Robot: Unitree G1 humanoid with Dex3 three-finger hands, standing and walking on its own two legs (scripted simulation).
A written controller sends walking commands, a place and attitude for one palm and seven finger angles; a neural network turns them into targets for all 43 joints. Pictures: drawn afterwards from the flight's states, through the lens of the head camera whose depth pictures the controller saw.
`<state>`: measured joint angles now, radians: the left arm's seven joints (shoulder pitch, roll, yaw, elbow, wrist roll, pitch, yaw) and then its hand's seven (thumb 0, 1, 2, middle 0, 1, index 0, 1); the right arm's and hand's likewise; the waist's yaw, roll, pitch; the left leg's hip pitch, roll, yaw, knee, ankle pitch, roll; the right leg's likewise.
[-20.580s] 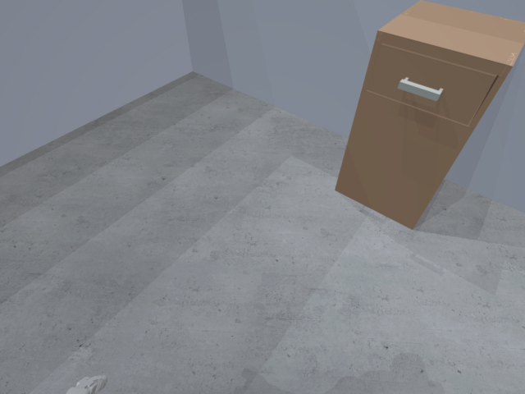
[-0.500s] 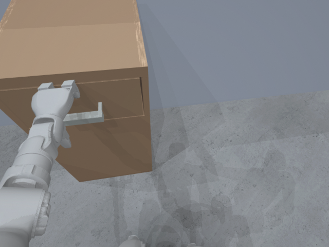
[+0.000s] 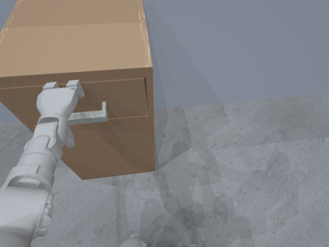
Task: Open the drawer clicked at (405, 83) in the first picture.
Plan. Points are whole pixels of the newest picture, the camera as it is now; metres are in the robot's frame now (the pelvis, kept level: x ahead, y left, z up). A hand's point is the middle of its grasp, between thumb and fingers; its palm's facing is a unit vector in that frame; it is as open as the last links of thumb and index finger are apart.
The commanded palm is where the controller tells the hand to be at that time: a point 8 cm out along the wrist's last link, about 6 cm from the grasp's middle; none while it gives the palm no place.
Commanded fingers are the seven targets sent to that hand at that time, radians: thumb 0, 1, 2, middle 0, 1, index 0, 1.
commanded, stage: move the hooked fingers above the handle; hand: left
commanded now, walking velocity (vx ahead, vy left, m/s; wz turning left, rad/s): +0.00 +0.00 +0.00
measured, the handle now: (83, 112) +0.50 +0.24 -0.04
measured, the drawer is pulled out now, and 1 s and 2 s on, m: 0.00 0.00 0.00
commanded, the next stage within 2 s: none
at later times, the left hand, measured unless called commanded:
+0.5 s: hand (68, 114) +0.45 +0.25 +0.02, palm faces -0.08 -0.02 -1.00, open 13.7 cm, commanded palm +0.46 +0.23 +0.08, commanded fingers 0.00 -0.50 0.30 -0.30 -1.20 -0.30 -1.20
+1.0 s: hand (68, 114) +0.45 +0.25 +0.02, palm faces -0.07 -0.02 -1.00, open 13.7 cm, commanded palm +0.46 +0.22 +0.08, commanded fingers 0.00 -0.50 0.30 -0.30 -1.20 -0.30 -1.20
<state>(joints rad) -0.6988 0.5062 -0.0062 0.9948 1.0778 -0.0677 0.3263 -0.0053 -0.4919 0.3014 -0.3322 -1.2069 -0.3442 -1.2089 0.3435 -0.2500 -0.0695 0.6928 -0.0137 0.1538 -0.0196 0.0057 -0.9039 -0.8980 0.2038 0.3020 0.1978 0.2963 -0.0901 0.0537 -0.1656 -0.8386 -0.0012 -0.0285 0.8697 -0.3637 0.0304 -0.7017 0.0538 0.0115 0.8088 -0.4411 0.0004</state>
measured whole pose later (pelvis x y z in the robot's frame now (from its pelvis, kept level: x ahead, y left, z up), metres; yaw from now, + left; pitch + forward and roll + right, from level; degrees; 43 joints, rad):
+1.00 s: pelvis -0.02 +0.00 -0.01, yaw +2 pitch +20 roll -3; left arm -0.87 0.50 -0.11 1.12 1.05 0.02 0.31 0.00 -0.49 0.30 -0.32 -1.20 -0.35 -1.20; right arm 0.37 -0.23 -0.04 0.72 -0.01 0.09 -0.04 0.01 -0.90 -0.90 0.20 0.30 0.20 0.30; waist -0.11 0.05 -0.16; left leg -0.91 -0.01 -0.06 0.91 -0.33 0.02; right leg -0.77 0.05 -0.03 0.86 -0.43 -0.01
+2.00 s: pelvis -0.02 -0.01 -0.01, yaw +1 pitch +20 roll -3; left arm -0.86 0.51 -0.09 1.10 1.05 0.02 0.31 0.00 -0.49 0.30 -0.32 -1.20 -0.36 -1.20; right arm 0.38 -0.24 -0.04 0.72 -0.01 0.07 -0.04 0.01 -0.90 -0.90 0.20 0.30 0.20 0.30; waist -0.11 0.05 -0.16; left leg -0.92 -0.01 -0.06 0.91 -0.34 0.02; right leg -0.78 0.05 -0.02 0.87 -0.43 -0.01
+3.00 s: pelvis -0.07 +0.00 -0.05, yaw +1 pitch +23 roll -5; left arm -1.06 0.55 -0.14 1.20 1.07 0.10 0.31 0.00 -0.49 0.30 -0.32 -1.20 -0.27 -1.33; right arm 0.36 -0.24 0.00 0.69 0.00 0.06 -0.04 0.01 -0.90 -0.90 0.20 0.30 0.20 0.30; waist -0.16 0.04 -0.18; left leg -1.17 -0.01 -0.07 1.10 -0.34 0.03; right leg -1.04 0.05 -0.04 1.08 -0.46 0.00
